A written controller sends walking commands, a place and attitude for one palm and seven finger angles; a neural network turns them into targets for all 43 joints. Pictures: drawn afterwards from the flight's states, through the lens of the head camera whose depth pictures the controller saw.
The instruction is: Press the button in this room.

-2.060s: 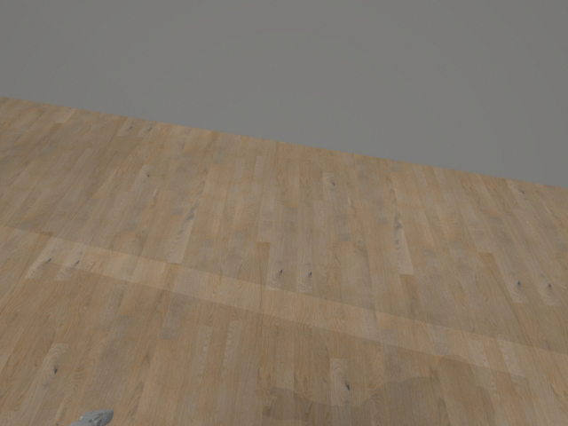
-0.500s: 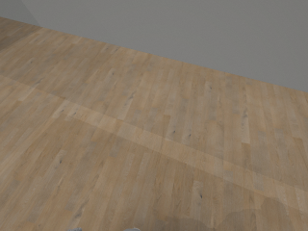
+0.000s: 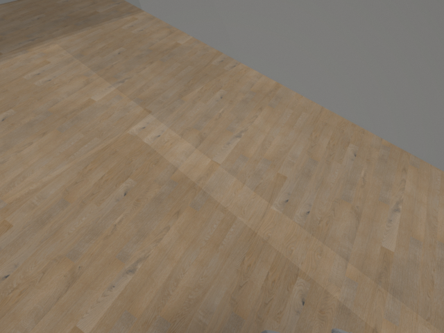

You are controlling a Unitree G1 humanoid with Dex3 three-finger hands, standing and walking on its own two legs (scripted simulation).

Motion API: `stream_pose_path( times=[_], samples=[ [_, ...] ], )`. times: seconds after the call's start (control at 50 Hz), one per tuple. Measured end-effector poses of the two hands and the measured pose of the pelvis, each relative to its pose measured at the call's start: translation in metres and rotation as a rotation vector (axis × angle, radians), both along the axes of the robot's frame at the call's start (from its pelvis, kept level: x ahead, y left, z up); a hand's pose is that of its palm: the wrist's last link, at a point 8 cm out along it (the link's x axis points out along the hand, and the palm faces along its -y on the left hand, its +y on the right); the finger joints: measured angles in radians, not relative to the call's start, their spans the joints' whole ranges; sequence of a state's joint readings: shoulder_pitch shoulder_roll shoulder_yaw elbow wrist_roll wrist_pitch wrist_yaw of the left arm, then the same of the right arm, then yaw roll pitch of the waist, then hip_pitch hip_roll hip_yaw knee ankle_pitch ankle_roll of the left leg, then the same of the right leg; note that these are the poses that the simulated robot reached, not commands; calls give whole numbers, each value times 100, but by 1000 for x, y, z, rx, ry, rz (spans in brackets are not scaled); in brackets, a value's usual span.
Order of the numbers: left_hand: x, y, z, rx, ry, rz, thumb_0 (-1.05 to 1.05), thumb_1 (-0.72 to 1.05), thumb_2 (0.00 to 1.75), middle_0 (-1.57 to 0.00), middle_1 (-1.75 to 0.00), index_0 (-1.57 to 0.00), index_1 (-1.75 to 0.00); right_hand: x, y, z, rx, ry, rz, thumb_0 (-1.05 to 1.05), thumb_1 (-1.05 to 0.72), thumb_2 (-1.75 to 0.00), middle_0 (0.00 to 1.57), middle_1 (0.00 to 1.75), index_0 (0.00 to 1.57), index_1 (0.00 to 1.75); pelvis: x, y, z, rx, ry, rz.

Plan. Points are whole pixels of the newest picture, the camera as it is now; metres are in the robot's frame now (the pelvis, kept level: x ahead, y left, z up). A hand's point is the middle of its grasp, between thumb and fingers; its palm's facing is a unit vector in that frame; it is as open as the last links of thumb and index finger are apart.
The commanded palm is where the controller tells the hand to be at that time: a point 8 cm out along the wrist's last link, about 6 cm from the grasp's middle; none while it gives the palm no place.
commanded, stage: turn or walk to find it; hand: left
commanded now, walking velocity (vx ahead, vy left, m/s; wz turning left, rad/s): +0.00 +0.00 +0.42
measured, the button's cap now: out of the picture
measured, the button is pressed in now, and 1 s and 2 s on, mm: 0 0 0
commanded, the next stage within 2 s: none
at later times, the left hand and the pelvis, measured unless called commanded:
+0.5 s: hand out of the picture +0.01 +0.17 -0.14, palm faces +0.24 -0.93 -0.26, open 7.3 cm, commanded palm none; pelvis -0.02 -0.04 +0.01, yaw +13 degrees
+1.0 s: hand out of the picture -0.09 +0.22 -0.16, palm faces +0.45 -0.86 -0.25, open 7.3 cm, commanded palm none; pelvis -0.06 +0.00 +0.01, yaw +24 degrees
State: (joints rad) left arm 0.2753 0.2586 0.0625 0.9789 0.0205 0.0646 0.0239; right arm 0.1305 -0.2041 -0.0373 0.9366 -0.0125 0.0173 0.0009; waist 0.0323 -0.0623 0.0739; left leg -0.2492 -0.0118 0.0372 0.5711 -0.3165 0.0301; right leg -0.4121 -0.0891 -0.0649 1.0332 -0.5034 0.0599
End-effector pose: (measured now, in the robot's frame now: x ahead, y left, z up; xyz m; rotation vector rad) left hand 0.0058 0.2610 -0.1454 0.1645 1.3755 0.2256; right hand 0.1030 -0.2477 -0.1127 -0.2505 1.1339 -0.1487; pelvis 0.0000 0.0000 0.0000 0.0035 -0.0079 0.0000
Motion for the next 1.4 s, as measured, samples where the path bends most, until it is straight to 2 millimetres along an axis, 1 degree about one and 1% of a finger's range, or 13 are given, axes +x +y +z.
stream_pose_path(
  times=[0.16,0.26,0.32,0.44,0.54,0.62,0.72,0.78,0.88,0.96,1.16,1.3,1.4],
  samples=[
    [21,0,22,25,-118,27,1,91,90,-20,-30,-20,-30,-16,14,-7,57,39,27,0,-90,-90,21,30,20,30,-6,-2,8,-7,-4,64],
    [35,-17,32,53,-203,32,0,91,90,-20,-30,-20,-30,-34,-1,-23,87,90,28,0,-90,-90,21,30,20,30,-11,-18,4,6,-4,107],
    [32,-29,34,75,-243,36,0,91,90,-20,-30,-20,-30,-41,-15,-35,96,117,32,0,-90,-90,21,30,20,30,-15,-28,-2,6,-7,139],
    [3,-47,40,63,-228,97,0,91,89,-20,-30,-20,-30,-45,-34,-29,70,168,69,0,-91,-90,20,30,20,29,-21,-35,6,18,-17,201],
    [-27,-51,31,36,-186,156,0,91,89,-21,-30,-20,-30,-41,-34,-20,37,191,115,0,-91,-90,20,30,20,29,-26,-34,8,22,-16,251],
    [-59,-43,19,13,-147,217,0,91,89,-21,-30,-20,-30,-28,-19,-15,9,180,175,0,-91,-90,20,30,19,29,-33,-25,5,14,-13,289],
    [-105,-22,-6,-9,-85,307,0,91,89,-21,-30,-20,-30,-7,15,-13,-21,101,263,0,-91,-90,20,30,19,29,-46,-6,-8,-1,-10,337],
    [-123,-12,-5,-8,-36,334,0,91,89,-20,-30,-20,-30,-3,32,-5,-16,64,291,0,-91,-90,20,30,20,29,-51,-1,-3,-6,-9,344],
    [-131,-4,9,4,-55,366,1,91,89,-20,-30,-20,-30,-2,52,1,6,55,332,0,-90,-90,20,30,20,30,-55,3,8,-18,-4,380],
    [-126,-3,18,25,-92,381,1,91,90,-20,-30,-20,-30,-2,56,-2,28,64,353,0,-90,-90,21,30,20,30,-57,1,11,-18,0,411],
    [-105,-35,32,99,-209,401,0,91,90,-20,-30,-20,-30,-1,23,-33,67,131,386,0,-90,-90,21,30,20,30,-56,-30,0,4,7,501],
    [-131,-64,37,81,-185,477,0,91,89,-20,-30,-20,-30,7,10,-26,35,178,440,0,-91,-90,20,30,20,29,-58,-39,8,16,-2,575],
    [-158,-75,29,50,-148,540,0,91,89,-21,-30,-20,-30,13,19,-20,0,196,497,0,-91,-90,20,30,19,29,-62,-35,9,18,1,625]
  ],
)
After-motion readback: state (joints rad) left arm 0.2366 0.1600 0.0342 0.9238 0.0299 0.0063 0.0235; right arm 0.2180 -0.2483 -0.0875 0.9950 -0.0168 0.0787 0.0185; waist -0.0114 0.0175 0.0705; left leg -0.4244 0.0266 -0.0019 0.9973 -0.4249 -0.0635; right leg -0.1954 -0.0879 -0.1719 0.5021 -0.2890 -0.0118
